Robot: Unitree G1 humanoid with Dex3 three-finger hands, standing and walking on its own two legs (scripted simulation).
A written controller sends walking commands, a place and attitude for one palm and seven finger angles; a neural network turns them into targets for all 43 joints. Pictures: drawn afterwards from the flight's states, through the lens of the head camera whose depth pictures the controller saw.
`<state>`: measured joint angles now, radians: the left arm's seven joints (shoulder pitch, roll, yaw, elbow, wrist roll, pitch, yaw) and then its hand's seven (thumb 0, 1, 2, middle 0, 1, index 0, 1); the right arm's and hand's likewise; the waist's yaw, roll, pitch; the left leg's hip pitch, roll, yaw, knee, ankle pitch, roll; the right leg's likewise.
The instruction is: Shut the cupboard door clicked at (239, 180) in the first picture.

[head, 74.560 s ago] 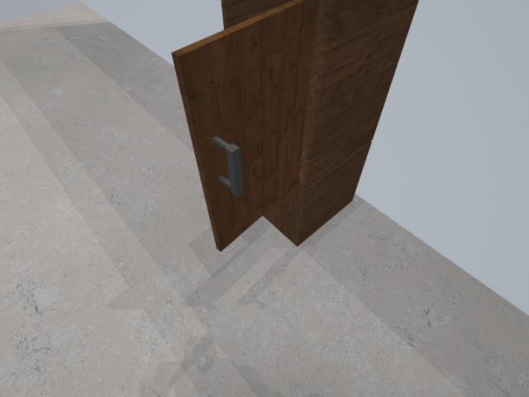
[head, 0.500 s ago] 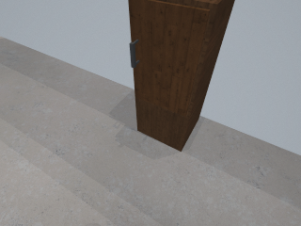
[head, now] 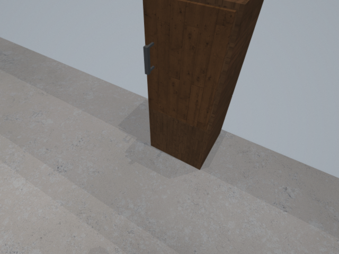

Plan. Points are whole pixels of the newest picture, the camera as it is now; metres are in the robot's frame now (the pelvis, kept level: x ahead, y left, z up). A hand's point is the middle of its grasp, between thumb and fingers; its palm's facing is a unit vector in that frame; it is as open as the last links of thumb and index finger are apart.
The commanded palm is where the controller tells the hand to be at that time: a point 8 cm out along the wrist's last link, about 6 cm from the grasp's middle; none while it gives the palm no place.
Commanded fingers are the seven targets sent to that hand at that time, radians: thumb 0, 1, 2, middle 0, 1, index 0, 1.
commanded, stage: look to check the result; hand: left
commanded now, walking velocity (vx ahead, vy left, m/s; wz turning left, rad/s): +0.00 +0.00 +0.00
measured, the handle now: (149, 58) +0.91 +0.14 +0.00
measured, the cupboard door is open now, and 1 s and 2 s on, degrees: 2 2 2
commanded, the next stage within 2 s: walk to a spot facing it in 0.46 s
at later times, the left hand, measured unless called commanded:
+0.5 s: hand out of the picture -0.03 +0.16 -0.18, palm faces +0.05 -0.98 -0.17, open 7.4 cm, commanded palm none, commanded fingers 0.00 0.90 0.90 -0.20 -0.30 -0.20 -0.30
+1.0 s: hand out of the picture +0.03 +0.21 -0.19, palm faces +0.21 -0.95 -0.23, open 7.4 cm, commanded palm none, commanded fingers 0.00 0.90 0.90 -0.20 -0.30 -0.20 -0.30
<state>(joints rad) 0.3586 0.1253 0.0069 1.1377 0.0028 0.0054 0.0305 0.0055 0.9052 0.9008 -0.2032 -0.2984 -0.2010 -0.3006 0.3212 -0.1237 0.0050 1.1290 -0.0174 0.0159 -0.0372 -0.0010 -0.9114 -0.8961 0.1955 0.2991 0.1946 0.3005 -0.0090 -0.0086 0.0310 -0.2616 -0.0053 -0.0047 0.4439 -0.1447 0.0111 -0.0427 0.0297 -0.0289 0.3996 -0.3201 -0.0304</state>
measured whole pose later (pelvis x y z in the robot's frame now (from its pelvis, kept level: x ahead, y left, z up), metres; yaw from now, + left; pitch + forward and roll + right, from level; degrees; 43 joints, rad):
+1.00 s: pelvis +0.01 +0.00 -0.02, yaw +11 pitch -1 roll +0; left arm 0.21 0.21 0.07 0.98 0.02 0.06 0.03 0.01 0.91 0.90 -0.20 -0.30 -0.20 -0.30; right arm 0.26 -0.18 -0.04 0.99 -0.04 0.04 -0.01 0.00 -0.91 -0.90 0.20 0.30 0.20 0.30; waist -0.03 -0.03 0.10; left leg -0.36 -0.04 0.03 0.63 -0.25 0.05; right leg -0.36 -0.04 -0.04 1.05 -0.51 0.00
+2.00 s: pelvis +0.06 -0.07 +0.00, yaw +52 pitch +0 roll +2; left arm 0.24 0.19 0.05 0.86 0.03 0.02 0.02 0.01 0.90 0.90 -0.21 -0.30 -0.20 -0.30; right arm 0.15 -0.23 -0.08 0.89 -0.02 0.08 0.04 0.00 -0.91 -0.90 0.19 0.30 0.19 0.30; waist -0.02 -0.01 0.10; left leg -0.43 0.01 0.03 1.01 -0.47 -0.04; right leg -0.27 -0.13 -0.19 0.58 -0.31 -0.01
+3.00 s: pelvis +0.14 +0.19 -0.02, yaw +88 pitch +1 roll +0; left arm 0.35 0.23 0.07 1.00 0.02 0.02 -0.01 0.01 0.90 0.90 -0.20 -0.30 -0.20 -0.30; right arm 0.06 -0.23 -0.04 0.83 -0.03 -0.04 0.03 0.00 -0.91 -0.90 0.19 0.30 0.19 0.30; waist 0.04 -0.05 0.13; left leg -0.41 0.00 0.10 0.68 -0.27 0.07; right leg -0.36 -0.16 -0.12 1.16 -0.48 0.05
